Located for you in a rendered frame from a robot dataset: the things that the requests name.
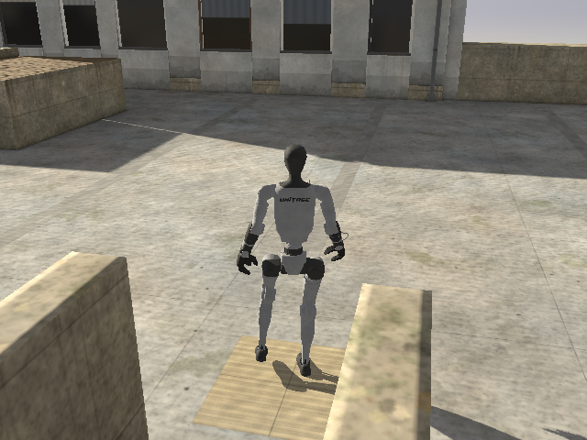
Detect left robot upper arm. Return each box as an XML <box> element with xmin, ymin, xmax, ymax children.
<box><xmin>250</xmin><ymin>184</ymin><xmax>276</xmax><ymax>236</ymax></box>

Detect right robot upper arm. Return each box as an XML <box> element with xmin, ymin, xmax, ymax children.
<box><xmin>314</xmin><ymin>184</ymin><xmax>338</xmax><ymax>235</ymax></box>

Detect right robot shin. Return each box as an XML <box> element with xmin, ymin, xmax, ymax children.
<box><xmin>301</xmin><ymin>304</ymin><xmax>316</xmax><ymax>364</ymax></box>

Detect robot left forearm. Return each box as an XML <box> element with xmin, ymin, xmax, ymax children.
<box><xmin>239</xmin><ymin>221</ymin><xmax>259</xmax><ymax>258</ymax></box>

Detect left robot hand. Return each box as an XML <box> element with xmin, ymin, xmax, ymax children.
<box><xmin>237</xmin><ymin>253</ymin><xmax>258</xmax><ymax>275</ymax></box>

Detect left robot thigh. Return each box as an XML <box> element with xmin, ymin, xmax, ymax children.
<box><xmin>261</xmin><ymin>254</ymin><xmax>281</xmax><ymax>303</ymax></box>

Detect robot right forearm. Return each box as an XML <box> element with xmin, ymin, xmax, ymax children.
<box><xmin>329</xmin><ymin>221</ymin><xmax>344</xmax><ymax>250</ymax></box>

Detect right robot hand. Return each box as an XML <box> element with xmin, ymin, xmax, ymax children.
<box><xmin>324</xmin><ymin>246</ymin><xmax>345</xmax><ymax>261</ymax></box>

